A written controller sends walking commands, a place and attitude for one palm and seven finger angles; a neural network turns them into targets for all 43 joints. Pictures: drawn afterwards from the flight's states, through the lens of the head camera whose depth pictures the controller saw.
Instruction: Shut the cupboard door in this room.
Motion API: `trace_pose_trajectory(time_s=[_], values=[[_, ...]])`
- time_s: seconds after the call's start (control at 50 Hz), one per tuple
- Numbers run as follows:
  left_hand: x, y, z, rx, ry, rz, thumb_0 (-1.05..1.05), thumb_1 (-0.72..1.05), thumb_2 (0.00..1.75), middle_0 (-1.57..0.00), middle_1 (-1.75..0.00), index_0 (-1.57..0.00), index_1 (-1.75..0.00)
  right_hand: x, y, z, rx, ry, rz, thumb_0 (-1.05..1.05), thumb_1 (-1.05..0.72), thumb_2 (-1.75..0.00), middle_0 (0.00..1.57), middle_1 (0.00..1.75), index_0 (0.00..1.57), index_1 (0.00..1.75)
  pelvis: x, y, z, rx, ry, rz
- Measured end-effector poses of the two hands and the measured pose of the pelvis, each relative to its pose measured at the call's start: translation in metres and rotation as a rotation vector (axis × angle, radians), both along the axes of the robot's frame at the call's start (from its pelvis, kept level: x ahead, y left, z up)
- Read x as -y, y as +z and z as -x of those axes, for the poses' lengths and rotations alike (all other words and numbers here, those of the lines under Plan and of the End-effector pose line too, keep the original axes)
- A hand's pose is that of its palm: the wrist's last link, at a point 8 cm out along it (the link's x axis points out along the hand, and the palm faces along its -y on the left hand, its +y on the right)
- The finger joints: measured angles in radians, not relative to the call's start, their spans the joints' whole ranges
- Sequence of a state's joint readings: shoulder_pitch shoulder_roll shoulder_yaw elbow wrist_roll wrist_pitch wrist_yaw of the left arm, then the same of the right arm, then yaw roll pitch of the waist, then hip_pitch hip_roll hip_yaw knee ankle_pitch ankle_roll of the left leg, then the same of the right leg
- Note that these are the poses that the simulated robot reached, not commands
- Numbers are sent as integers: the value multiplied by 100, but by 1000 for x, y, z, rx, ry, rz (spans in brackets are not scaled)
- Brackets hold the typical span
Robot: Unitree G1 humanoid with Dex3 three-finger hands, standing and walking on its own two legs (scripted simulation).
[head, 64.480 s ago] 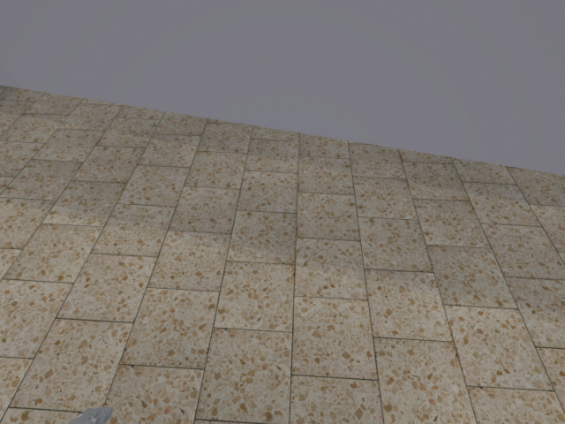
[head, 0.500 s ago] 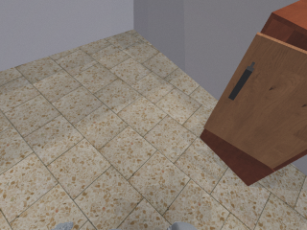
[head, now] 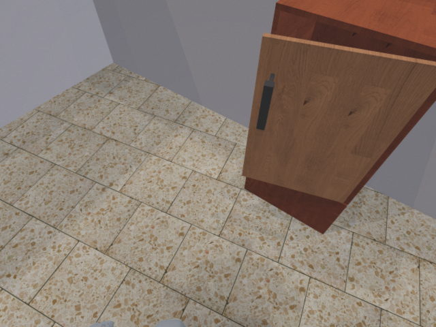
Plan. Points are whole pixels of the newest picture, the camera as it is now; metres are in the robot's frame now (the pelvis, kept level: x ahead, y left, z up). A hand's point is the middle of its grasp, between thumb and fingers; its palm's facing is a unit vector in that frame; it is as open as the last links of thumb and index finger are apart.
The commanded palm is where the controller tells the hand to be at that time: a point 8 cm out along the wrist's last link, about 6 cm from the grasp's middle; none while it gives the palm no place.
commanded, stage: turn to face it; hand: left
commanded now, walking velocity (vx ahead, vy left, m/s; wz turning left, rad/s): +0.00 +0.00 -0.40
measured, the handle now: (266, 102) +0.68 -0.09 -0.01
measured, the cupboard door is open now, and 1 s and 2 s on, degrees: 17 17 17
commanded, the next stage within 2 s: take the last steps up to it in 0.30 s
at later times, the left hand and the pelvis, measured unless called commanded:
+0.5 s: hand out of the picture +0.13 +0.16 -0.15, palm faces -0.17 -0.95 -0.25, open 7.4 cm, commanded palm none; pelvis +0.02 -0.01 +0.00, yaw -11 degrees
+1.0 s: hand (194, 267) +0.26 +0.07 -0.17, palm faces -0.34 -0.92 -0.20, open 7.4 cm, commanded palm none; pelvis +0.12 -0.09 +0.00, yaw -18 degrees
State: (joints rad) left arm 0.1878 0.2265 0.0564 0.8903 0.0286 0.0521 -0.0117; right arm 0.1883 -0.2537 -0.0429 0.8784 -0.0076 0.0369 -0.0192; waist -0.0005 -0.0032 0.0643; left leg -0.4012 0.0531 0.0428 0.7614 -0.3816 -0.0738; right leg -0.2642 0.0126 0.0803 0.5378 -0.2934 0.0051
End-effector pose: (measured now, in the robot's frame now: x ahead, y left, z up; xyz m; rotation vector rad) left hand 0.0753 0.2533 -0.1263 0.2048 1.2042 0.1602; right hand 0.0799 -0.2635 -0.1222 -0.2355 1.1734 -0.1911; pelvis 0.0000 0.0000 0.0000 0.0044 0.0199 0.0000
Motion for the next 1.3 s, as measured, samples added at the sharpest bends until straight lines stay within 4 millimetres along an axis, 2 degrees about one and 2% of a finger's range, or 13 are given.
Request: trace_pose_trajectory(time_s=[0.08,0.18,0.28,0.4,0.56,0.7,0.78,0.88,0.96,1.02,1.1,1.2,1.3], values=[[-11,-16,-13,-17,-19,27,1,90,90,-21,-30,-20,-30,-13,1,4,27,-17,27,0,-91,-90,20,30,20,29,-12,-8,-6,-8,-42,16],[-11,-9,-33,-20,-61,35,1,91,90,-20,-30,-20,-30,-23,8,28,-33,-45,18,0,-91,-90,20,30,20,29,-12,2,-10,-7,-83,25],[4,0,-54,-8,-117,23,1,91,90,-20,-30,-20,-30,-19,0,54,-92,-114,-18,0,-90,-90,20,30,20,30,-4,5,-14,-5,-123,29],[31,2,-68,21,-184,-18,1,91,90,-20,-30,-20,-30,1,-26,79,-143,-218,-64,0,-90,-90,20,30,20,30,13,-6,-18,4,-166,12],[45,5,-57,-37,-183,7,1,90,90,-21,-30,-20,-30,5,-12,67,-120,-241,-64,0,-91,-90,20,30,20,29,16,6,-31,4,-190,-3],[37,-24,-64,-108,-186,57,1,90,90,-21,-30,-20,-30,-2,-7,44,-46,-245,-14,0,-91,-90,20,30,20,29,12,-6,-57,2,-234,14],[47,-19,-90,-129,-239,66,1,91,90,-20,-30,-20,-30,-4,3,58,-83,-289,-14,0,-91,-90,20,30,20,29,23,2,-71,3,-261,12],[75,-7,-139,-75,-286,71,1,91,90,-20,-30,-19,-30,3,6,82,-195,-348,-43,0,-90,-90,20,30,20,29,43,10,-89,-2,-292,20],[111,-5,-179,-40,-345,56,1,91,90,-20,-30,-19,-30,20,-3,94,-266,-410,-78,0,-90,-90,20,30,20,30,70,5,-106,1,-309,15],[139,-12,-206,7,-365,38,1,91,90,-20,-30,-19,-30,42,-20,95,-310,-437,-106,0,-90,-90,20,30,20,30,96,-9,-121,6,-311,1],[166,-6,-212,15,-334,36,0,91,90,-20,-30,-20,-30,73,-23,63,-315,-421,-103,0,-91,-90,20,30,20,29,114,-5,-136,13,-302,14],[180,-4,-205,-45,-282,26,0,93,90,-21,-30,-20,-30,106,-13,-13,-174,-364,-80,0,-91,-90,20,30,20,29,132,6,-159,4,-289,10],[189,-17,-205,-105,-253,41,0,93,90,-20,-30,-20,-30,115,-14,-84,-48,-313,-76,0,-91,-90,20,30,20,29,143,0,-185,15,-302,41]])
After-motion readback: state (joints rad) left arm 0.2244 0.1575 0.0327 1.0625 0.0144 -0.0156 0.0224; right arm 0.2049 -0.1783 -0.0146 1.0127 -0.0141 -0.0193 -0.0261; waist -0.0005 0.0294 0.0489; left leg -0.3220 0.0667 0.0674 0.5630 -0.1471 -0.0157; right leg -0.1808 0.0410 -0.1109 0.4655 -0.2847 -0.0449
